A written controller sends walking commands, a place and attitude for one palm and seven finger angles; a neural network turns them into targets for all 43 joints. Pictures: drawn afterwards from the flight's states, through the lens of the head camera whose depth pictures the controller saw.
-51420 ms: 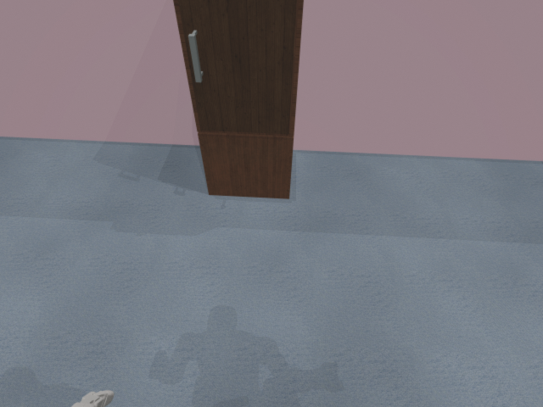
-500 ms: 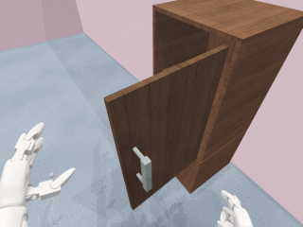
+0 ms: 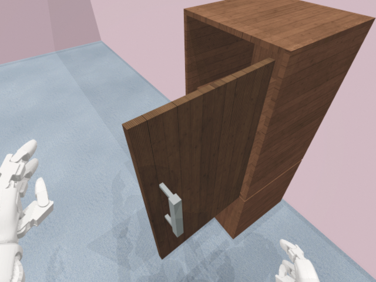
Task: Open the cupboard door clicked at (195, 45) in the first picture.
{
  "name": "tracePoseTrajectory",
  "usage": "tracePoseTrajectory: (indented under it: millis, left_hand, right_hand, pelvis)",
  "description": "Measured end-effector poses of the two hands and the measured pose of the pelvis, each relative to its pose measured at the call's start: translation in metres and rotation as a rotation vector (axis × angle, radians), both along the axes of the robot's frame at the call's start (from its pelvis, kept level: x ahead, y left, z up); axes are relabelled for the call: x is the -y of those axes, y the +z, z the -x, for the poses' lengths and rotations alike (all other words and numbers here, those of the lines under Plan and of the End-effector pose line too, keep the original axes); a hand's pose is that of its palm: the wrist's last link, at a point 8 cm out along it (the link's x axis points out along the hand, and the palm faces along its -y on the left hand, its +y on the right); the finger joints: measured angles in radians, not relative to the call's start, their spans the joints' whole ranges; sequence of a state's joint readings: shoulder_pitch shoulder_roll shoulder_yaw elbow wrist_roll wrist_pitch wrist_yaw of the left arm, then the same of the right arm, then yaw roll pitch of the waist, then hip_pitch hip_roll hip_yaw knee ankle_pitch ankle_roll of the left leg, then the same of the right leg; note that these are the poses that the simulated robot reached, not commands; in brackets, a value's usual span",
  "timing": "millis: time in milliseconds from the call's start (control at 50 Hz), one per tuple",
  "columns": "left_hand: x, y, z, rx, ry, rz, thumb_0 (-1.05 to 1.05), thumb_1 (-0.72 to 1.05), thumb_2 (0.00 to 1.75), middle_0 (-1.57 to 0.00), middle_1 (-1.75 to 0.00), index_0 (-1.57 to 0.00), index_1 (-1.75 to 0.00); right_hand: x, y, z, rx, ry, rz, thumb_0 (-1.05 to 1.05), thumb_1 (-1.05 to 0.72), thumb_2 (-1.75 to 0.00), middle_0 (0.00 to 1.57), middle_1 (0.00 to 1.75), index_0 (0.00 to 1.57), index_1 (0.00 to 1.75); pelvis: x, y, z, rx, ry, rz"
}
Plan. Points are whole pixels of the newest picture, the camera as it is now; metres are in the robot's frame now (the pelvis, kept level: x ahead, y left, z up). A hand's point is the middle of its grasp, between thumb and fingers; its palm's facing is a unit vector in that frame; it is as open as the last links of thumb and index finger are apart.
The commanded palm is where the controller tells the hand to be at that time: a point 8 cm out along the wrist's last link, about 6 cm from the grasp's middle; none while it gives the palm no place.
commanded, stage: draw the hand back to the body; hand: left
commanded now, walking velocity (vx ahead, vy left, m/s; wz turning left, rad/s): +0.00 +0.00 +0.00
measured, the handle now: (171, 210) +0.28 +0.09 -0.02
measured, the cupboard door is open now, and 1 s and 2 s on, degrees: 93 93 93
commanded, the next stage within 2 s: step back with the hand held close in 0.10 s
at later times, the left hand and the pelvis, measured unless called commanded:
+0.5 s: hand (56, 207) +0.18 +0.25 +0.15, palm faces +0.35 -0.79 -0.50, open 7.4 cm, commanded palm +0.12 +0.29 +0.17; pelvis -0.02 -0.01 +0.00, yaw +0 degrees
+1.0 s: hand (3, 261) +0.09 +0.27 +0.15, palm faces +0.46 -0.77 -0.44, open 7.4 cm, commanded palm +0.03 +0.31 +0.17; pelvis -0.10 +0.01 -0.02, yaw +2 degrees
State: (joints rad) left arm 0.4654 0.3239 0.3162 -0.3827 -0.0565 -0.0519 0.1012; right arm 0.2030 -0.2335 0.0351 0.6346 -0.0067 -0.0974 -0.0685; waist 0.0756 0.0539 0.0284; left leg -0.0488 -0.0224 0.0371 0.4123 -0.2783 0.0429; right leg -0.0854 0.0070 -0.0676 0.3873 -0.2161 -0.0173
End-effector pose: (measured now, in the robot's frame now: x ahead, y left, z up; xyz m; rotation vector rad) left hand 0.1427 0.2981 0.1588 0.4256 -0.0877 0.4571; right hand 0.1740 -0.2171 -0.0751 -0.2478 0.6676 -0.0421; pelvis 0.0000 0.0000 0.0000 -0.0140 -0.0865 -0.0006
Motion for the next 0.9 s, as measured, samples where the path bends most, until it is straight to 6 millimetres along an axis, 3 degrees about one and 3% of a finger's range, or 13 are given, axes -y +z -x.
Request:
tracePoseTrajectory:
  millis: [160,300,500,620,900]
  left_hand:
    - [0.006,0.016,0.006,0.056,0.003,-0.041,0.01,0.89,0.90,-0.21,-0.31,-0.21,-0.30]
    - [0.008,0.018,0.004,0.058,0.002,-0.069,0.01,0.89,0.90,-0.21,-0.31,-0.21,-0.30]
    - [0.016,0.011,0.002,-0.031,-0.107,-0.134,0.01,0.89,0.90,-0.21,-0.31,-0.21,-0.30]
    - [0.006,0.017,0.018,0.003,-0.121,-0.180,0.01,0.89,0.90,-0.22,-0.31,-0.22,-0.30]
    - [-0.009,0.013,0.078,0.097,-0.042,-0.219,0.01,0.89,0.90,-0.22,-0.31,-0.21,-0.30]
  right_hand:
    - [0.005,-0.001,0.003,0.015,0.001,-0.008,0.02,-0.90,-0.90,0.20,0.30,0.21,0.30]
    - [0.011,-0.001,0.005,0.011,-0.009,-0.020,0.02,-0.90,-0.90,0.21,0.30,0.21,0.30]
    - [0.033,-0.005,0.030,-0.060,-0.111,0.034,0.01,-0.90,-0.90,0.21,0.30,0.21,0.30]
    - [0.033,-0.003,0.051,-0.067,-0.157,0.055,0.01,-0.90,-0.90,0.20,0.30,0.20,0.30]
    - [0.008,-0.009,0.089,-0.024,-0.075,0.046,0.01,-0.90,-0.90,0.21,0.30,0.21,0.30]
  pelvis:
    - [0.007,0.000,0.003,0.015,0.003,-0.001]
    - [0.013,0.001,0.009,-0.010,0.007,0.004]
    - [0.006,-0.002,0.023,-0.081,-0.006,-0.002]
    - [0.000,-0.005,0.039,-0.082,-0.008,-0.004]
    - [-0.005,-0.019,0.084,-0.053,0.013,-0.008]
